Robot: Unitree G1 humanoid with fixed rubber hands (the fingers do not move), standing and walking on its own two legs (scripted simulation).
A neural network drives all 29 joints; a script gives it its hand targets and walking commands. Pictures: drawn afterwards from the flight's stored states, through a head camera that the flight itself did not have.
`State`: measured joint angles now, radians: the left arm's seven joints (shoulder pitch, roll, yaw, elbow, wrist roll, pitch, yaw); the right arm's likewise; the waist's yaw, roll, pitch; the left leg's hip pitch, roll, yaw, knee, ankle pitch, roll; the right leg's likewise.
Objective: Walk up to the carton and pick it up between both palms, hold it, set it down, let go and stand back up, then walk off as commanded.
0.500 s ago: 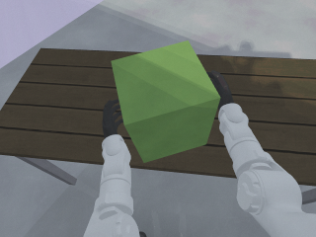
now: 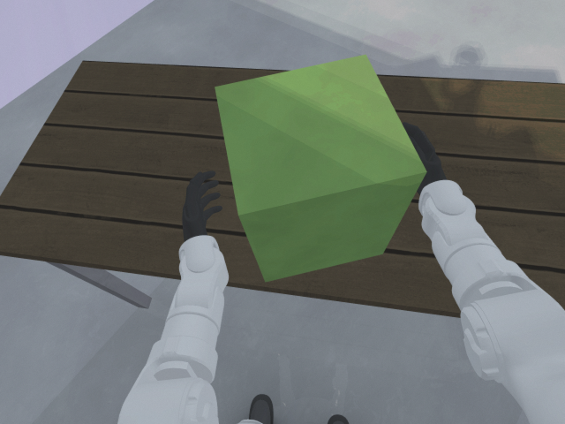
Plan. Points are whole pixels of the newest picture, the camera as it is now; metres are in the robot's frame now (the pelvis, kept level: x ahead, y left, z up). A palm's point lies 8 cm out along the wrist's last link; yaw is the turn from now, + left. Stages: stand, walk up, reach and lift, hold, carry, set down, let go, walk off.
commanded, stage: set down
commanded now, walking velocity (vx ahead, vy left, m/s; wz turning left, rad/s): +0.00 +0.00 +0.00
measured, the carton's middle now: (309, 181) +0.46 +0.04 +0.00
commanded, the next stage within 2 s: none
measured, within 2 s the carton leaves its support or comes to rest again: neither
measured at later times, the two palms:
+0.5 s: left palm (189, 274) +0.30 +0.19 +0.00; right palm (473, 225) +0.39 -0.19 +0.02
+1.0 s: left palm (192, 298) +0.26 +0.18 +0.01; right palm (503, 277) +0.33 -0.23 -0.01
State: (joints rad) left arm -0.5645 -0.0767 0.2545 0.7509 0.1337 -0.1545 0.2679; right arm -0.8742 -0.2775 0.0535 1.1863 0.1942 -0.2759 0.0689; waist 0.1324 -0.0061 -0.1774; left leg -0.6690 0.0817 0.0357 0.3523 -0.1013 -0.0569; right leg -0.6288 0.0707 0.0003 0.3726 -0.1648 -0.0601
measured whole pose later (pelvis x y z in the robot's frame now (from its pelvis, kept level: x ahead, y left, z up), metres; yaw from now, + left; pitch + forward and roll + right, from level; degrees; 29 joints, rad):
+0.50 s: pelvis -0.04 +0.00 +0.00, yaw +0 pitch +21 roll -1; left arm -0.42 -0.07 0.17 0.64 0.08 -0.13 0.25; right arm -0.74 -0.41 0.11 1.19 0.31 -0.31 0.18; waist 0.13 -0.01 -0.18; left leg -0.67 0.09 0.04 0.35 -0.05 -0.05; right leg -0.63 0.08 0.00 0.37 -0.11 -0.06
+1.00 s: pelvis -0.04 +0.00 +0.00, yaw +0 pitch +18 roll +0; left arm -0.24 -0.09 0.05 0.44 0.02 -0.04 0.28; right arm -0.49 -0.46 0.11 1.12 0.34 -0.36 0.26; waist 0.13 -0.01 -0.18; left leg -0.62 0.09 0.04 0.35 -0.05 -0.05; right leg -0.58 0.08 0.00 0.38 -0.12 -0.06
